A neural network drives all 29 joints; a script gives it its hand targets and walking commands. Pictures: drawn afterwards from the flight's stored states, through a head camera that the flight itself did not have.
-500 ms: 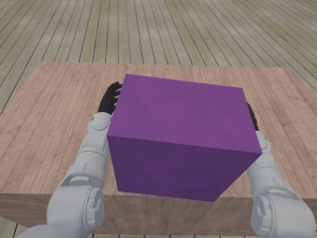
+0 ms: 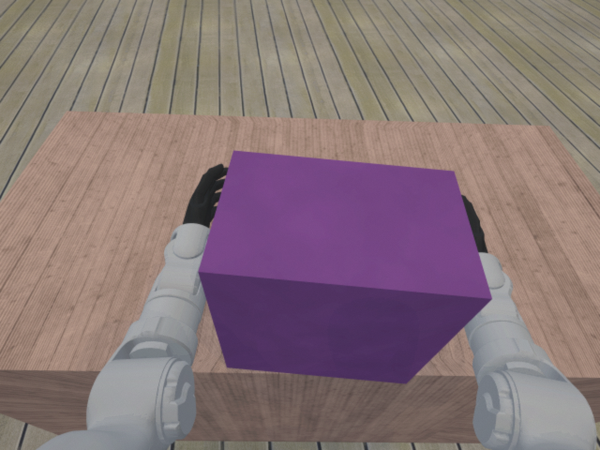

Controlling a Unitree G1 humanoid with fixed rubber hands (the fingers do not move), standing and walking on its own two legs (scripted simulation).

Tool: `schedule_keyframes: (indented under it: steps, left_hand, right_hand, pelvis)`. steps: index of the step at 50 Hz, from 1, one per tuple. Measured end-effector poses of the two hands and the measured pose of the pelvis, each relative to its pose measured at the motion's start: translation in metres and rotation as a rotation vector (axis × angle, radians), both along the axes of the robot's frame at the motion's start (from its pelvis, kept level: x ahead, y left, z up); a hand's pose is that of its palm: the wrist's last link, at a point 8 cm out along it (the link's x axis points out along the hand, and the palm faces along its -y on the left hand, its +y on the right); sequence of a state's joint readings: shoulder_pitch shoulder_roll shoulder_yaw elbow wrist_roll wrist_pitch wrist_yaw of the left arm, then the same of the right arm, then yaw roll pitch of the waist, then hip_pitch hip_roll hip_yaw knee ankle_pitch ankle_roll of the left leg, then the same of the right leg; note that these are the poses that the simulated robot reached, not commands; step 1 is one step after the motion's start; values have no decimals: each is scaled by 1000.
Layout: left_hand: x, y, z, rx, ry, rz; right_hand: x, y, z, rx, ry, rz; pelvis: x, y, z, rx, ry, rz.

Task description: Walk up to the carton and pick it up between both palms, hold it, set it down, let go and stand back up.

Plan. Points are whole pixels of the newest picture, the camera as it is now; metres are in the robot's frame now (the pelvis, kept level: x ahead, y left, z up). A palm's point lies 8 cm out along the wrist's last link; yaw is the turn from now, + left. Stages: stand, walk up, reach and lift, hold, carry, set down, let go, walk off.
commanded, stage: set down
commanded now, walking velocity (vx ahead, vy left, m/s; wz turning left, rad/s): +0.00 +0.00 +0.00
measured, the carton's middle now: (328, 279) +0.35 -0.03 +0.02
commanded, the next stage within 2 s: none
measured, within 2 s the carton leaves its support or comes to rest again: neither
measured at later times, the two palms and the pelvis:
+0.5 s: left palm (194, 227) +0.39 +0.17 +0.08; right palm (462, 246) +0.38 -0.21 +0.07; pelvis -0.01 +0.00 +0.00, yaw +1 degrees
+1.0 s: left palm (195, 231) +0.40 +0.17 +0.05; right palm (456, 249) +0.39 -0.22 +0.04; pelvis -0.02 +0.00 -0.02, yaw -2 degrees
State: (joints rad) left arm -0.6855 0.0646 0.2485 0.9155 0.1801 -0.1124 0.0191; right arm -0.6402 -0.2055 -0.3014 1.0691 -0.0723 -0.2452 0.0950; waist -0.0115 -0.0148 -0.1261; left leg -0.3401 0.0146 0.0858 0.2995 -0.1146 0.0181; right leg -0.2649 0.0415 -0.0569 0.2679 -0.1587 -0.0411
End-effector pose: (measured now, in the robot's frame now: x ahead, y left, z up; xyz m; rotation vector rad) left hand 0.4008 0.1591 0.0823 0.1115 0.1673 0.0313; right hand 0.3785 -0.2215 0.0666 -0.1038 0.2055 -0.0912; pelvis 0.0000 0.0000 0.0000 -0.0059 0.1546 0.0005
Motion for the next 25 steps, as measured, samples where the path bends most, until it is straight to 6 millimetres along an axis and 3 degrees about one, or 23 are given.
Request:
schedule_keyframes:
  steps: [9,25]
  left_hand:
    - [-9,9,-8,1,-2,24]
    - [-9,9,-7,9,-6,20]
  right_hand:
    - [1,9,1,-10,-3,23]
    - [0,8,1,-3,-9,26]
  pelvis:
    - [-4,0,0,0,-9,8]
    - [-6,0,0,0,-4,19]
